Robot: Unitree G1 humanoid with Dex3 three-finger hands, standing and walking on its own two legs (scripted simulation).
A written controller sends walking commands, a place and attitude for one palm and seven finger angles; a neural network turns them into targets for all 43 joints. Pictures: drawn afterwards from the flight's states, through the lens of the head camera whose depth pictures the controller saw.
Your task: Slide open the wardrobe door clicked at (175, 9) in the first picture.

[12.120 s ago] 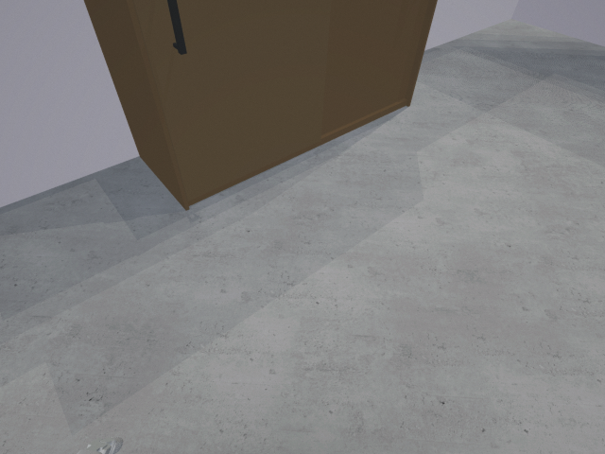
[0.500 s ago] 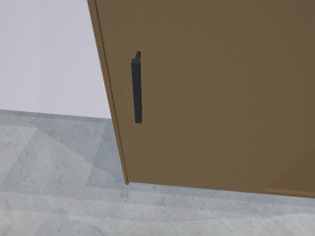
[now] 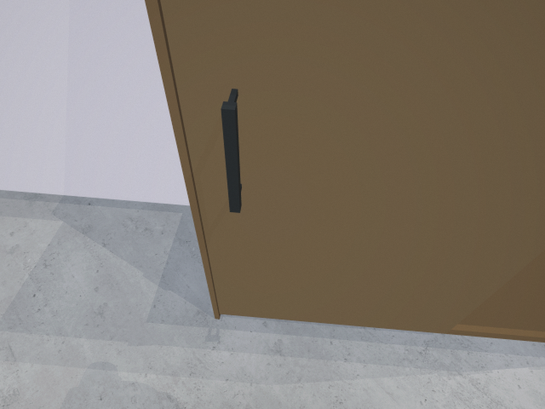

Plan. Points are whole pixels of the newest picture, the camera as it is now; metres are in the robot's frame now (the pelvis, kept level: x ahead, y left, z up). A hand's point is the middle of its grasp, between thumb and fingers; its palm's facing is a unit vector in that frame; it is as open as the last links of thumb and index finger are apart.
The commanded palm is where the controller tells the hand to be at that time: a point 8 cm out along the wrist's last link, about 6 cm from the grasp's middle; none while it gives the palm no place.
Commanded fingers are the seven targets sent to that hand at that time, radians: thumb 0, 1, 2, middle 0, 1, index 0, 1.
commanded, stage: look again from close up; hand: left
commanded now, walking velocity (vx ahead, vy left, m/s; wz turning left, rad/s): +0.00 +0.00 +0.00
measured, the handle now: (234, 156) +0.52 +0.11 +0.08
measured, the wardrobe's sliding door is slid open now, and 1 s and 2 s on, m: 0.00 0.00 0.00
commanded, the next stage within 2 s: raise the hand with hooked fingers in 0.14 s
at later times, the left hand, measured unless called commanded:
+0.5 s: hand (151, 339) +0.20 +0.18 +0.02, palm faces +0.11 -0.99 -0.07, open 7.8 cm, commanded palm +0.10 +0.24 -0.04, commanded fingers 0.00 0.57 0.76 -0.22 -0.51 -0.22 -0.51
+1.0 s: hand (134, 361) +0.18 +0.20 +0.00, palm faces -0.09 -0.99 -0.05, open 10.6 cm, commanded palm +0.14 +0.26 +0.01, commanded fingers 0.00 -0.01 0.51 -0.27 -0.88 -0.27 -0.88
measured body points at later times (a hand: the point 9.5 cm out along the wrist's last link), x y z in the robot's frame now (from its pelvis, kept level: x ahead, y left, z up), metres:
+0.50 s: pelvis -0.03 -0.02 -0.03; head -0.03 -0.03 +0.42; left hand +0.19 +0.23 +0.03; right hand +0.13 -0.27 -0.11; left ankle +0.04 +0.08 -0.74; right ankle -0.05 -0.13 -0.74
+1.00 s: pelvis -0.04 -0.03 -0.06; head -0.01 -0.03 +0.39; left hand +0.18 +0.25 +0.00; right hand +0.13 -0.26 -0.13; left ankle +0.03 +0.08 -0.74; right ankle -0.05 -0.13 -0.74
